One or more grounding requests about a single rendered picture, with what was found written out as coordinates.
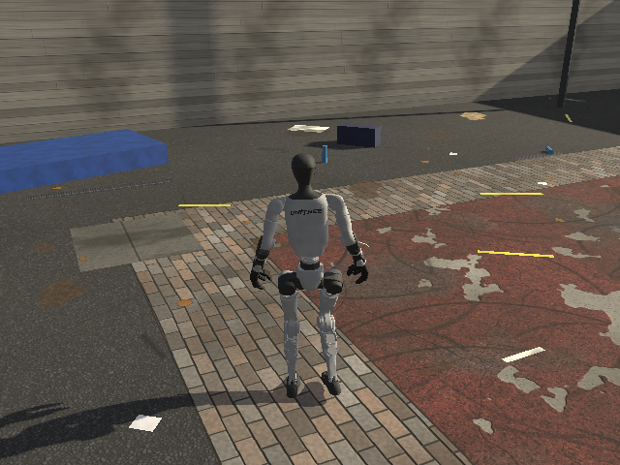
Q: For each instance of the robot left upper arm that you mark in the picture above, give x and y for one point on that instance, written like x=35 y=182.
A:
x=276 y=206

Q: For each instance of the robot left thigh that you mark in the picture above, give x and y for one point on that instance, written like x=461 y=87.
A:
x=287 y=285

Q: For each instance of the robot left hand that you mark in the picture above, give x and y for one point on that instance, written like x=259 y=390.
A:
x=261 y=275

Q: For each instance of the robot right upper arm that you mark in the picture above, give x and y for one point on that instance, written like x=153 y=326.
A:
x=336 y=202

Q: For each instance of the robot right hand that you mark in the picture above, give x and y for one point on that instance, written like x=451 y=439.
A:
x=359 y=269

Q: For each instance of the left robot forearm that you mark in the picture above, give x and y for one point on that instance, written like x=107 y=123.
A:
x=260 y=257

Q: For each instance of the left robot foot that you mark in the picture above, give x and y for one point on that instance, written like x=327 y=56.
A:
x=293 y=389

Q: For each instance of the right robot forearm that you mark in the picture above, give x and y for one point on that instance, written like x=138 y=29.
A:
x=356 y=253

